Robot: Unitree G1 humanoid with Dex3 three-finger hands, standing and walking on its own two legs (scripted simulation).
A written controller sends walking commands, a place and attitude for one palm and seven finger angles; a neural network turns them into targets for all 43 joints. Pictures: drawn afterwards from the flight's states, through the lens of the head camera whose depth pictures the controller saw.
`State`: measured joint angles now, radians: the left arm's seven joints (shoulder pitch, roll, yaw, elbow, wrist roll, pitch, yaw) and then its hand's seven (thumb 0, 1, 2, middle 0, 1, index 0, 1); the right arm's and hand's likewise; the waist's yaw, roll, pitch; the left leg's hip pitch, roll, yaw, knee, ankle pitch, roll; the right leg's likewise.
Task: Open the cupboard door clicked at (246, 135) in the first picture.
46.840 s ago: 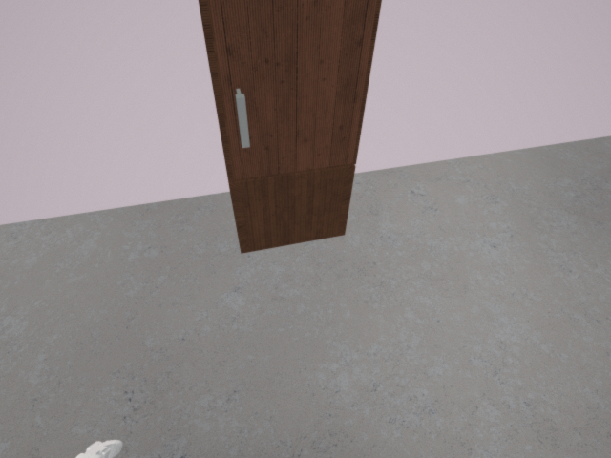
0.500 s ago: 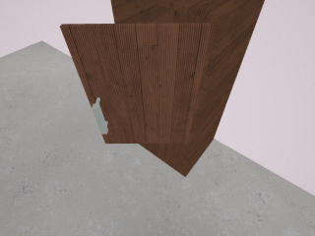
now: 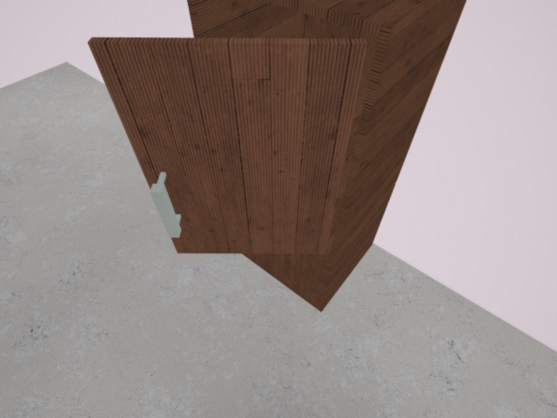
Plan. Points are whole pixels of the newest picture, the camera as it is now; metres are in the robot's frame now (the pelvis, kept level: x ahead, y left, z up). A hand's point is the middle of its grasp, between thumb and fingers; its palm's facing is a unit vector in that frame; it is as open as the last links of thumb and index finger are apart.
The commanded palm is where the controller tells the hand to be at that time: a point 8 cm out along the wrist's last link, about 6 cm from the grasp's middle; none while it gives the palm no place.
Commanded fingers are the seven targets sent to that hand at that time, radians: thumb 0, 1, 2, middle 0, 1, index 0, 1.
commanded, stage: shuffle to correct the standing spot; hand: left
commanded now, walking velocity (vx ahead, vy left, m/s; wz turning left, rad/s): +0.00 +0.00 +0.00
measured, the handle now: (169, 205) +0.54 +0.29 -0.11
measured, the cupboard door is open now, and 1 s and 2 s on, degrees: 39 39 39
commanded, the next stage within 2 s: come to a stop and stand still in 0.40 s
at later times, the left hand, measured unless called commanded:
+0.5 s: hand out of the picture -0.01 +0.19 -0.18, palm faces +0.10 -0.97 -0.21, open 7.4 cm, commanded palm none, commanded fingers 0.00 0.90 0.90 -0.20 -0.30 -0.20 -0.30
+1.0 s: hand out of the picture +0.06 +0.22 -0.18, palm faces -0.02 -0.98 -0.22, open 7.3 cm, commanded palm none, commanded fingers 0.00 0.90 0.90 -0.20 -0.30 -0.20 -0.30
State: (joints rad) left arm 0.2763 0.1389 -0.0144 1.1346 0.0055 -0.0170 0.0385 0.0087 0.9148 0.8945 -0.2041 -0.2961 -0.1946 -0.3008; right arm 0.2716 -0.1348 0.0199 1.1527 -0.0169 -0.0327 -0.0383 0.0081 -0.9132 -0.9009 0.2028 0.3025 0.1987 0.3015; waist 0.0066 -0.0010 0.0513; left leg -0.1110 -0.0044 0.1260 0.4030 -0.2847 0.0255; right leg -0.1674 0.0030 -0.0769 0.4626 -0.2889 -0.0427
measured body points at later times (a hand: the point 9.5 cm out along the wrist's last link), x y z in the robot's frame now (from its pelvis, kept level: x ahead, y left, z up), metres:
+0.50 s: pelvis +0.00 +0.02 +0.00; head +0.03 +0.02 +0.44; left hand -0.01 +0.25 -0.16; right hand +0.04 -0.22 -0.16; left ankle -0.02 +0.13 -0.73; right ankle -0.02 -0.09 -0.74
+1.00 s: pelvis +0.00 +0.04 -0.01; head +0.04 +0.03 +0.44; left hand +0.07 +0.27 -0.16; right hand -0.02 -0.18 -0.17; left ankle +0.01 +0.15 -0.74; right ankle -0.02 -0.07 -0.74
